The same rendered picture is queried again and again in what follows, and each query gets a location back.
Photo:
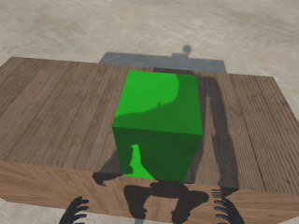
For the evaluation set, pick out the robot left hand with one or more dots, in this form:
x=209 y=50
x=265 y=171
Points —
x=69 y=215

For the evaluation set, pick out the carton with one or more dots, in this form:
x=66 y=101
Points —
x=157 y=126

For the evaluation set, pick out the robot right hand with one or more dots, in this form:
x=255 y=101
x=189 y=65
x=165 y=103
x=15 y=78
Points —
x=233 y=215

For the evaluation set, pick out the pedestal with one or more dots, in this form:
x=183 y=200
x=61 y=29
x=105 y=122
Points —
x=57 y=144

